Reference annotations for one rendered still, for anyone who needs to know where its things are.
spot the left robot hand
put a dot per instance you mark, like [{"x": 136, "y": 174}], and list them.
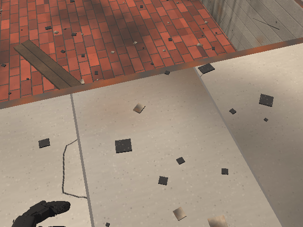
[{"x": 41, "y": 211}]

